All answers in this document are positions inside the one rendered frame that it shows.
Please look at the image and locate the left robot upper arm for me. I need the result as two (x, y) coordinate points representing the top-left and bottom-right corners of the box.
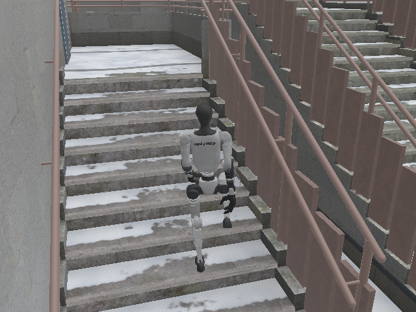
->
(180, 132), (192, 167)

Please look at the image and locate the right robot upper arm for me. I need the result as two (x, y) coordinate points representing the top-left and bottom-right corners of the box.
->
(218, 131), (232, 168)

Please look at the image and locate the robot right hand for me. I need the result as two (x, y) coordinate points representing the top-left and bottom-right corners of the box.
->
(220, 194), (236, 214)

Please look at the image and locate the robot left hand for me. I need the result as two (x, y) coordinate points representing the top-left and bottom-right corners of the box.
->
(188, 171), (202, 183)

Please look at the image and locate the right robot forearm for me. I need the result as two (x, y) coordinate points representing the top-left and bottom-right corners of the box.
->
(224, 160), (236, 195)

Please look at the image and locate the left robot forearm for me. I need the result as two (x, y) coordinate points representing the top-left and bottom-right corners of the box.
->
(181, 160), (193, 177)

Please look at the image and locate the right robot thigh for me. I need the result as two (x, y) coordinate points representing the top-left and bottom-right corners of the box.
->
(217, 172), (228, 194)

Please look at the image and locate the robot head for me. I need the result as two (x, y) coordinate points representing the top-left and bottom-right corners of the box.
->
(194, 103), (216, 136)

